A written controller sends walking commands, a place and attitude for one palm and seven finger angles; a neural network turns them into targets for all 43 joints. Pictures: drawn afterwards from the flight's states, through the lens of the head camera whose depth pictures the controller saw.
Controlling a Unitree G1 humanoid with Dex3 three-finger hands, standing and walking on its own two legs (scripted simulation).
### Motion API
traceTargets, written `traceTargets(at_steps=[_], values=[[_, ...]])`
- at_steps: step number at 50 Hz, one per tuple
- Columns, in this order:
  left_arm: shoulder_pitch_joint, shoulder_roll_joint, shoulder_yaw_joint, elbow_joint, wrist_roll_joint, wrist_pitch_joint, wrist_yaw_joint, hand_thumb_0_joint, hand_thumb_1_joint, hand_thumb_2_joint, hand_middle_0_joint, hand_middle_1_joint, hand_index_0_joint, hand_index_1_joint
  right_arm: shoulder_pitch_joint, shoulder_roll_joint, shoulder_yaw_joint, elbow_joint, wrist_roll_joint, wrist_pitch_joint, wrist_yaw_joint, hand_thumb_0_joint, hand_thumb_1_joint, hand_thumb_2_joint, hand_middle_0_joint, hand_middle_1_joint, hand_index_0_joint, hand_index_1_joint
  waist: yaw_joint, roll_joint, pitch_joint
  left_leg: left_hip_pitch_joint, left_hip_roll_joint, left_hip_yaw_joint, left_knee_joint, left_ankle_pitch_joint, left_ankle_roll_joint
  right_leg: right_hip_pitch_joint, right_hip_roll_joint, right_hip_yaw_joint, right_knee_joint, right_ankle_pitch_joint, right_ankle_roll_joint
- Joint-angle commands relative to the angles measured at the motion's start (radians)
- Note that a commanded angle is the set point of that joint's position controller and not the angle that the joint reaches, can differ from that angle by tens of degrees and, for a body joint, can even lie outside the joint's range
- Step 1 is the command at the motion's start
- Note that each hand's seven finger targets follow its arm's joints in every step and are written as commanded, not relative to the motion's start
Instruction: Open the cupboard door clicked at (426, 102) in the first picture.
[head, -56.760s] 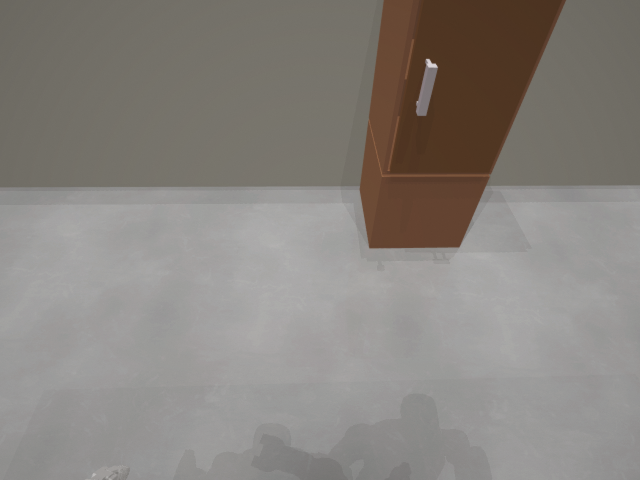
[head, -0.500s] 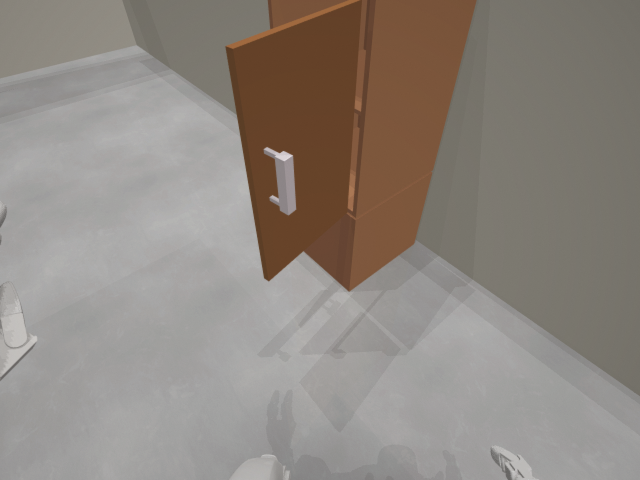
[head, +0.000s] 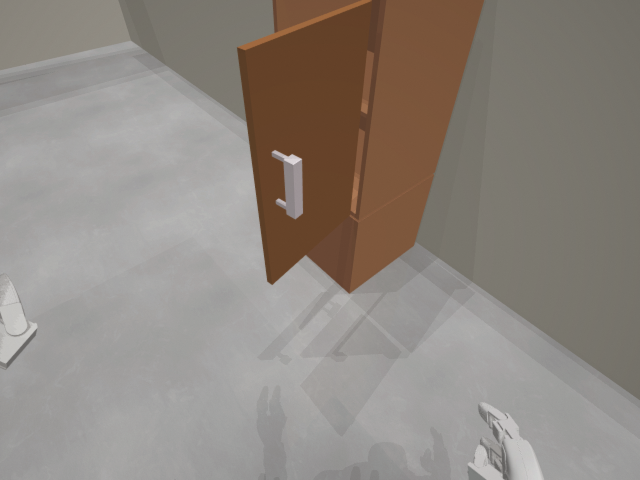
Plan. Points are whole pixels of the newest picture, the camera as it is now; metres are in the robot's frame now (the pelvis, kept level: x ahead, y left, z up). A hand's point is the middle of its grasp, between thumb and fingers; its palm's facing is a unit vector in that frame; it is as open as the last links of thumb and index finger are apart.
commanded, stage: stop stepping back and stand still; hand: left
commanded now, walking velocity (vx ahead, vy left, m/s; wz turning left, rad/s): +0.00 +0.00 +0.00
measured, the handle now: (286, 184) +0.67 +0.11 -0.02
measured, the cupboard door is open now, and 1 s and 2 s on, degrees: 100 100 100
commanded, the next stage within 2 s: let the arm hang, fingers relaxed in 0.20 s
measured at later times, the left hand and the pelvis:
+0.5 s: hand out of the picture +0.12 +0.24 -0.09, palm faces +0.03 -0.93 -0.37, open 7.4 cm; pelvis -0.03 +0.02 -0.01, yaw +1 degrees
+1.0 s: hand out of the picture -0.08 +0.21 -0.16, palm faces +0.05 -0.96 -0.26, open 7.4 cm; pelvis -0.04 +0.02 +0.01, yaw +2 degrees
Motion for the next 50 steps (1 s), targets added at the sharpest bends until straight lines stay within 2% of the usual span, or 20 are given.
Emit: traceTargets(at_steps=[1, 3, 5, 9, 14, 15, 16, 17, 18, 20, 22, 24, 25, 27, 29, 32, 35, 37, 41, 50], values=[[-0.013, 0.157, 0.067, -0.199, -0.003, -0.041, -0.006, 0.0, 0.9, 0.9, -0.2, -0.3, -0.2, -0.3, -0.061, -0.129, -0.033, -0.135, 0.009, -0.044, 0.005, 0.0, -0.9, -0.9, 0.2, 0.3, 0.2, 0.3, -0.011, 0.067, -0.018, -0.04, 0.129, -0.126, -0.065, 0.333, 0.041, 0.056, -0.063, 0.102, -0.092, 0.37, 0.032], [0.008, 0.175, 0.084, -0.234, -0.01, -0.04, -0.004, 0.0, 0.9, 0.9, -0.2, -0.3, -0.2, -0.3, -0.065, -0.122, -0.037, -0.146, 0.011, -0.034, 0.011, 0.0, -0.9, -0.9, 0.2, 0.3, 0.2, 0.3, -0.017, 0.021, -0.081, -0.026, 0.085, -0.086, 0.001, 0.339, 0.013, 0.096, -0.123, 0.164, -0.097, 0.559, 0.01], [0.032, 0.191, 0.11, -0.265, -0.016, -0.04, 0.002, 0.0, 0.9, 0.9, -0.2, -0.3, -0.2, -0.3, -0.064, -0.113, -0.033, -0.157, 0.009, -0.024, 0.012, 0.0, -0.9, -0.9, 0.2, 0.3, 0.2, 0.3, -0.016, 0.017, -0.133, 0.001, 0.069, -0.071, 0.003, 0.354, 0.004, 0.129, -0.142, 0.164, -0.086, 0.646, 0.004], [0.08, 0.212, 0.146, -0.302, -0.024, -0.04, 0.008, 0.0, 0.9, 0.9, -0.2, -0.3, -0.2, -0.3, -0.078, -0.104, -0.025, -0.172, 0.006, -0.01, 0.003, 0.0, -0.9, -0.9, 0.2, 0.3, 0.2, 0.3, -0.009, 0.096, -0.156, 0.061, 0.094, -0.093, -0.049, 0.465, 0.011, 0.114, -0.096, 0.11, -0.067, 0.568, 0.025], [0.099, 0.183, 0.125, -0.249, -0.029, -0.03, 0.006, 0.0, 0.9, 0.9, -0.2, -0.3, -0.2, -0.3, -0.073, -0.111, -0.027, -0.167, 0.01, -0.005, -0.002, 0.0, -0.9, -0.9, 0.2, 0.3, 0.2, 0.3, -0.011, 0.098, -0.118, 0.038, 0.109, -0.105, -0.074, 0.442, 0.008, 0.101, -0.077, 0.088, -0.091, 0.481, 0.034], [-0.022, 0.003, -0.334, 0.491, 0.048, 0.112, -0.136, 0.0, 0.9, 0.9, -0.2, -0.3, -0.2, -0.3, -0.144, -0.29, -0.077, 0.029, 0.032, -0.058, 0.085, 0.0, -0.9, -0.9, 0.2, 0.3, 0.2, 0.3, -0.047, 0.094, 0.006, -0.048, 0.113, -0.113, 0.054, 0.489, 0.027, -0.06, -0.138, 0.026, 0.039, 0.499, 0.015], [-0.024, -0.03, -0.314, 0.543, 0.049, 0.19, -0.163, 0.0, 0.9, 0.9, -0.2, -0.3, -0.2, -0.3, -0.049, -0.249, -0.084, 0.064, 0.013, 0.0, 0.086, 0.0, -0.9, -0.9, 0.2, 0.3, 0.2, 0.3, -0.024, 0.103, -0.053, -0.016, 0.12, -0.111, 0.024, 0.479, 0.03, -0.08, -0.121, 0.083, 0.021, 0.359, 0.0], [-0.03, -0.05, -0.322, 0.539, 0.051, 0.212, -0.169, 0.0, 0.9, 0.9, -0.2, -0.3, -0.2, -0.3, -0.027, -0.234, -0.079, 0.056, 0.009, 0.021, 0.083, 0.0, -0.9, -0.9, 0.2, 0.3, 0.2, 0.3, -0.021, 0.08, -0.043, -0.012, 0.132, -0.117, 0.018, 0.499, 0.036, -0.095, -0.098, 0.064, 0.031, 0.276, 0.003], [-0.053, -0.073, -0.334, 0.578, 0.054, 0.217, -0.171, 0.0, 0.9, 0.9, -0.2, -0.3, -0.2, -0.3, -0.031, -0.225, -0.068, 0.063, -0.001, 0.034, 0.079, 0.0, -0.9, -0.9, 0.2, 0.3, 0.2, 0.3, -0.017, 0.074, -0.058, -0.084, 0.162, -0.161, -0.015, 0.368, 0.066, -0.076, -0.091, 0.051, 0.055, 0.164, 0.01], [-0.118, -0.043, -0.334, 0.683, 0.06, 0.209, -0.176, 0.0, 0.9, 0.9, -0.2, -0.3, -0.2, -0.3, -0.052, -0.217, -0.045, 0.065, -0.013, 0.059, 0.078, 0.0, -0.9, -0.9, 0.2, 0.3, 0.2, 0.3, 0.001, -0.047, -0.04, -0.17, 0.16, -0.217, -0.061, 0.26, 0.094, -0.007, -0.088, 0.061, 0.035, 0.148, 0.009], [-0.176, -0.007, -0.341, 0.797, 0.065, 0.203, -0.174, 0.0, 0.9, 0.9, -0.2, -0.3, -0.2, -0.3, -0.062, -0.209, -0.041, 0.086, -0.017, 0.074, 0.077, 0.0, -0.9, -0.9, 0.2, 0.3, 0.2, 0.3, 0.001, -0.212, -0.053, -0.13, 0.101, -0.181, -0.018, 0.184, 0.059, 0.003, -0.142, 0.12, -0.059, 0.207, -0.017], [-0.227, -0.006, -0.357, 0.926, 0.059, 0.207, -0.169, 0.0, 0.9, 0.9, -0.2, -0.3, -0.2, -0.3, -0.035, -0.176, -0.032, 0.133, -0.022, 0.101, 0.074, 0.0, -0.9, -0.9, 0.2, 0.3, 0.2, 0.3, -0.02, -0.261, -0.032, -0.047, 0.033, -0.126, 0.037, 0.105, 0.036, -0.076, -0.21, 0.173, -0.134, 0.207, -0.059], [-0.251, -0.019, -0.37, 0.983, 0.055, 0.211, -0.165, 0.0, 0.9, 0.9, -0.2, -0.3, -0.2, -0.3, -0.023, -0.16, -0.026, 0.163, -0.026, 0.113, 0.073, 0.0, -0.9, -0.9, 0.2, 0.3, 0.2, 0.3, -0.028, -0.213, -0.022, -0.014, 0.025, -0.115, 0.036, 0.097, 0.028, -0.107, -0.215, 0.173, -0.148, 0.174, -0.067], [-0.265, -0.036, -0.39, 1.076, 0.048, 0.219, -0.158, 0.0, 0.9, 0.9, -0.2, -0.3, -0.2, -0.3, -0.009, -0.144, -0.013, 0.21, -0.028, 0.126, 0.075, 0.0, -0.9, -0.9, 0.2, 0.3, 0.2, 0.3, -0.033, -0.031, -0.003, 0.03, 0.051, -0.14, -0.027, 0.156, 0.028, -0.123, -0.17, 0.137, -0.138, 0.083, -0.042], [-0.229, -0.058, -0.4, 1.18, 0.042, 0.219, -0.157, 0.0, 0.9, 0.9, -0.2, -0.3, -0.2, -0.3, -0.024, -0.135, -0.005, 0.257, -0.029, 0.125, 0.071, 0.0, -0.9, -0.9, 0.2, 0.3, 0.2, 0.3, -0.01, 0.167, 0.029, -0.043, 0.088, -0.184, -0.129, 0.107, 0.042, -0.047, -0.124, 0.115, -0.129, 0.062, -0.011], [-0.173, -0.086, -0.387, 1.297, 0.043, 0.213, -0.152, 0.0, 0.9, 0.9, -0.2, -0.3, -0.2, -0.3, -0.003, -0.115, -0.01, 0.303, -0.027, 0.128, 0.061, 0.0, -0.9, -0.9, 0.2, 0.3, 0.2, 0.3, 0.005, 0.226, 0.034, -0.078, 0.081, -0.179, -0.157, 0.024, 0.035, 0.033, -0.121, 0.106, -0.176, 0.09, -0.019], [-0.182, -0.087, -0.401, 1.377, 0.036, 0.211, -0.154, 0.0, 0.9, 0.9, -0.2, -0.3, -0.2, -0.3, 0.046, -0.094, -0.012, 0.357, -0.024, 0.138, 0.058, 0.0, -0.9, -0.9, 0.2, 0.3, 0.2, 0.3, -0.007, 0.198, 0.059, -0.088, 0.073, -0.174, -0.18, -0.076, 0.027, 0.021, -0.128, 0.112, -0.219, 0.026, -0.028], [-0.185, -0.085, -0.401, 1.415, 0.037, 0.209, -0.154, 0.0, 0.9, 0.9, -0.2, -0.3, -0.2, -0.3, 0.076, -0.096, -0.018, 0.379, -0.021, 0.14, 0.055, 0.0, -0.9, -0.9, 0.2, 0.3, 0.2, 0.3, -0.01, 0.096, 0.084, -0.073, 0.079, -0.176, -0.181, -0.07, 0.03, -0.009, -0.126, 0.11, -0.241, -0.005, -0.028], [-0.183, -0.104, -0.408, 1.474, 0.036, 0.207, -0.153, 0.0, 0.9, 0.9, -0.2, -0.3, -0.2, -0.3, 0.132, -0.085, -0.019, 0.43, -0.02, 0.137, 0.051, 0.0, -0.9, -0.9, 0.2, 0.3, 0.2, 0.3, -0.019, 0.011, 0.091, -0.034, 0.081, -0.165, -0.179, -0.04, 0.037, -0.045, -0.13, 0.113, -0.26, -0.035, -0.027], [-0.148, -0.135, -0.414, 1.547, 0.035, 0.206, -0.143, 0.0, 0.9, 0.9, -0.2, -0.3, -0.2, -0.3, 0.155, -0.049, -0.011, 0.496, -0.018, 0.128, 0.045, 0.0, -0.9, -0.9, 0.2, 0.3, 0.2, 0.3, -0.012, 0.001, 0.113, -0.014, 0.089, -0.157, -0.204, 0.018, 0.04, -0.046, -0.128, 0.102, -0.233, 0.035, -0.019]])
